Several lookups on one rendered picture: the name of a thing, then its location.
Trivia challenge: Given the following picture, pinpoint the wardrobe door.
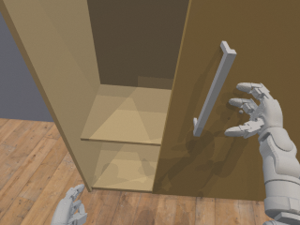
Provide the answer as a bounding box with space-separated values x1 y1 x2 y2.
152 0 300 202

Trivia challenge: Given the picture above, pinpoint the robot right hand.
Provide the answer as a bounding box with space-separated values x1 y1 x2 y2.
224 82 283 139

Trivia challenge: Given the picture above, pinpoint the handle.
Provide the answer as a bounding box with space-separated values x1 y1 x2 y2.
193 40 237 137

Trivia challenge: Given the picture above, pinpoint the robot right forearm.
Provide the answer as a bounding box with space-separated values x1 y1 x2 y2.
258 127 300 225

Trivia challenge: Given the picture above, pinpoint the robot left hand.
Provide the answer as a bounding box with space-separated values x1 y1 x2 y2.
51 184 87 225

